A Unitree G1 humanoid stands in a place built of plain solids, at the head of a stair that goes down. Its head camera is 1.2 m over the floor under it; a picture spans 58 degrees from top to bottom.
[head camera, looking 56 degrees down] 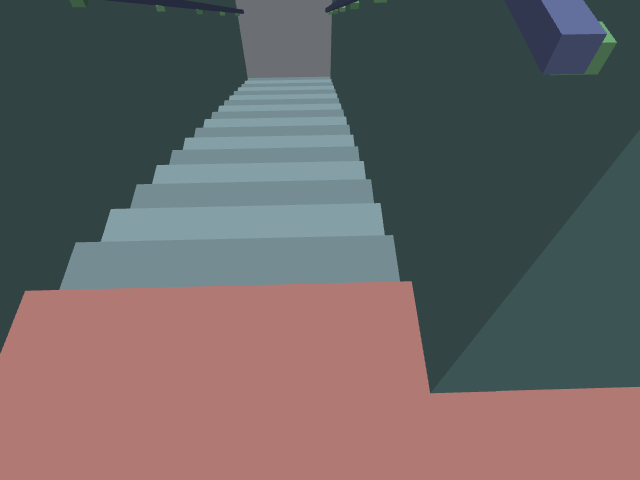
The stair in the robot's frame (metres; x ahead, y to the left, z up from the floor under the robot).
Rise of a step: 0.16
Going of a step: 0.29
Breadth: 1.20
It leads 2 degrees to the left of straight ahead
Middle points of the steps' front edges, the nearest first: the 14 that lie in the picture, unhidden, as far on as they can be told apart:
0.64 0.31 0.00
0.92 0.32 -0.16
1.21 0.33 -0.32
1.49 0.34 -0.47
1.78 0.34 -0.63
2.06 0.35 -0.79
2.35 0.36 -0.95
2.63 0.37 -1.11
2.92 0.38 -1.27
3.20 0.38 -1.43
3.49 0.39 -1.59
3.77 0.40 -1.74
4.05 0.41 -1.90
4.34 0.42 -2.06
